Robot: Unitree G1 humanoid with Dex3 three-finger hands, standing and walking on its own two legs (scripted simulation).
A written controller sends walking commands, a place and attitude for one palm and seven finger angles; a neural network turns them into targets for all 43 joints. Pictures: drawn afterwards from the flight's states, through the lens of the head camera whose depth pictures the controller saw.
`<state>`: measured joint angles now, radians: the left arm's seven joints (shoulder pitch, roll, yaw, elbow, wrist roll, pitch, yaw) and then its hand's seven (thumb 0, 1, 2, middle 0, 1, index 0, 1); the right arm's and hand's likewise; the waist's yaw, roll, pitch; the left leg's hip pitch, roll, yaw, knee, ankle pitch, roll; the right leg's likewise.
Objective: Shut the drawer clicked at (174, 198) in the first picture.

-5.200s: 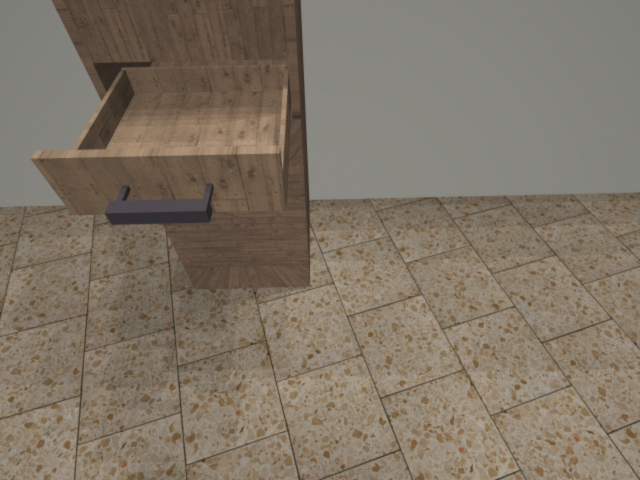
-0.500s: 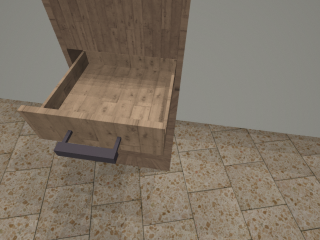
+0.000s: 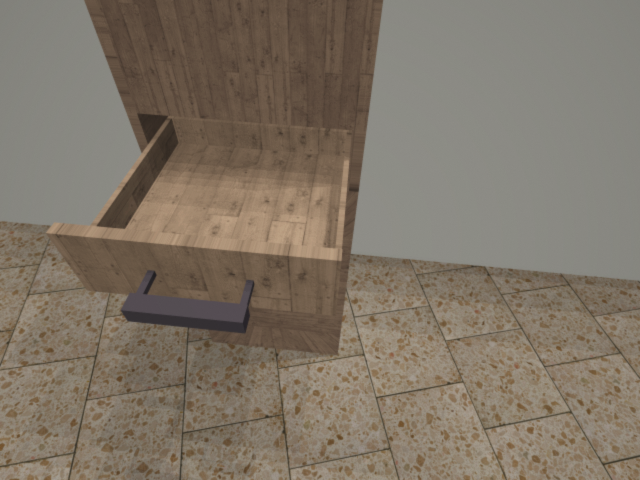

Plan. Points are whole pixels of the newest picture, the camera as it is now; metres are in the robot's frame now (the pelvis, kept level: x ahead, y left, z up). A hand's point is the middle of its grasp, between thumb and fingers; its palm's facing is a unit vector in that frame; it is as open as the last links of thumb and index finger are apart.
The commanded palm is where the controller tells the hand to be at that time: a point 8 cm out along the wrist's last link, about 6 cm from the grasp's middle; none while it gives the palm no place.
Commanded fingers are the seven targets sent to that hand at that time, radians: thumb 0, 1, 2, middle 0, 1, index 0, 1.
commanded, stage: raise the hand and make a fist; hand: left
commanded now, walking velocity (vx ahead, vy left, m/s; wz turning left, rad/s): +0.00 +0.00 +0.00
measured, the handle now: (193, 297) +0.34 +0.19 +0.03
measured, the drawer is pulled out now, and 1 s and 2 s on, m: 0.30 0.30 0.30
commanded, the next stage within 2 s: bring the fist close to the handle in 1.94 s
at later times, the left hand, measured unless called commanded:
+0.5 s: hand out of the picture +0.10 +0.16 -0.04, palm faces +0.07 -1.00 +0.00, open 5.7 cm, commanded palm +0.09 +0.22 -0.01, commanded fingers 0.00 0.90 0.90 -0.68 -0.82 -0.68 -0.82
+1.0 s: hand (151, 443) +0.15 +0.18 +0.05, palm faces +0.07 -0.99 -0.11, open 3.4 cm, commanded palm +0.10 +0.22 +0.06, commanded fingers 0.00 0.90 0.90 -1.18 -1.36 -1.18 -1.36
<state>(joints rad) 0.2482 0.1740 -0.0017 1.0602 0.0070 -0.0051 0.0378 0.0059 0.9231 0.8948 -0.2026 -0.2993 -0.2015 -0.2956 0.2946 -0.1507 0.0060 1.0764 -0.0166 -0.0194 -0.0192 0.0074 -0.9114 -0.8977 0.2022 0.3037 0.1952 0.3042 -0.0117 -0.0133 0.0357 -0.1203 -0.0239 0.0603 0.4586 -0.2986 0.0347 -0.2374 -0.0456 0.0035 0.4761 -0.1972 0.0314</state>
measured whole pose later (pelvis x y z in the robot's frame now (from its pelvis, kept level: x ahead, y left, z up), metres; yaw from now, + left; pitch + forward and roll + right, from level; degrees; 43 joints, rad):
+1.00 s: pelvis +0.01 -0.03 -0.04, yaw +3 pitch +7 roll -1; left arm 0.70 0.25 0.24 -0.32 -0.33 -0.30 -0.31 0.02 0.91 0.90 -0.99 -1.15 -0.99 -1.15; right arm 0.31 -0.24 -0.02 0.55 0.06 -0.29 -0.04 0.02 -0.90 -0.90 0.20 0.30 0.20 0.30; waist 0.01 0.04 -0.11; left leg -0.53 0.02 -0.02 0.91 -0.51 0.00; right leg -0.60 -0.02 -0.07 0.87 -0.40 -0.01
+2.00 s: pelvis +0.02 -0.03 -0.02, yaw +3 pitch -1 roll -1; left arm 0.61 0.28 0.26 -0.47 -0.32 -0.06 -0.30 0.02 0.90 0.90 -1.40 -1.60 -1.40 -1.60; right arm 0.26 -0.24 0.06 0.58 0.09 -0.42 -0.06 0.02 -0.90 -0.90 0.20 0.30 0.20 0.30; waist 0.06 0.07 -0.09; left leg -0.25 0.03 -0.02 0.68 -0.42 -0.01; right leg -0.32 0.00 -0.08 0.65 -0.32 -0.02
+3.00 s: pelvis +0.01 -0.01 -0.04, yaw +3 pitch +7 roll -1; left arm 0.37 0.19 0.08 -0.12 -0.20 -0.26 -0.22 0.02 0.90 0.90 -1.40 -1.60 -1.40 -1.60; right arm 0.26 -0.24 0.03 0.58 0.02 -0.32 -0.03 0.02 -0.90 -0.90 0.21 0.30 0.20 0.30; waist -0.01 0.03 -0.07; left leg -0.50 -0.01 0.00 0.86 -0.48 0.02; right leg -0.58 -0.05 -0.05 0.83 -0.37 0.01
